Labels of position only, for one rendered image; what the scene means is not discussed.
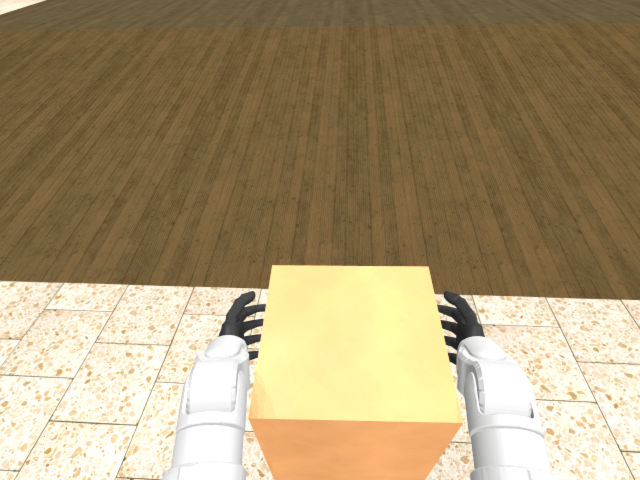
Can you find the carton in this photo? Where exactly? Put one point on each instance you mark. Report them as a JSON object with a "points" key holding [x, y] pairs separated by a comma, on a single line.
{"points": [[353, 379]]}

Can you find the robot left hand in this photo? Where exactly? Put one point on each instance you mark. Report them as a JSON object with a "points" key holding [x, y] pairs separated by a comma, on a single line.
{"points": [[234, 324]]}

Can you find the robot right hand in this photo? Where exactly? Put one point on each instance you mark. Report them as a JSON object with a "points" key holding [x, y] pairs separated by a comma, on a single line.
{"points": [[466, 326]]}

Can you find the robot left forearm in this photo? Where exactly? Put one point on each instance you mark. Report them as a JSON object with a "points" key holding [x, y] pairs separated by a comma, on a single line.
{"points": [[212, 415]]}

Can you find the robot right forearm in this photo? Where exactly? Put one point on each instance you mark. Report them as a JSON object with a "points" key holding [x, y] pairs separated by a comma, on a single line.
{"points": [[502, 414]]}

